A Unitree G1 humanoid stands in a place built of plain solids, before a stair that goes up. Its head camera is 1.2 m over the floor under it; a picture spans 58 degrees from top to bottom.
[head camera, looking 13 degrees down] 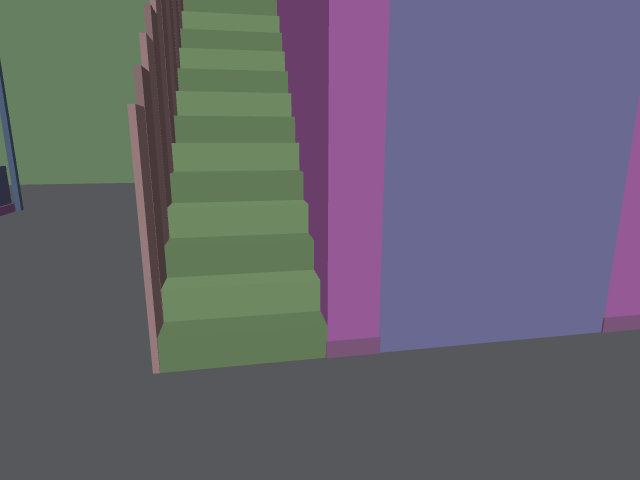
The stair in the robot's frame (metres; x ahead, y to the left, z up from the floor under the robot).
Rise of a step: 0.20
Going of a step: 0.21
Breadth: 0.90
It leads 11 degrees to the left of straight ahead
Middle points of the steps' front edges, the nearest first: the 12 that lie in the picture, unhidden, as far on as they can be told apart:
2.15 0.40 0.20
2.36 0.44 0.39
2.57 0.48 0.59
2.78 0.52 0.79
2.99 0.56 0.98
3.20 0.60 1.18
3.40 0.64 1.38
3.61 0.68 1.57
3.82 0.72 1.77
4.03 0.75 1.97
4.24 0.79 2.16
4.45 0.83 2.36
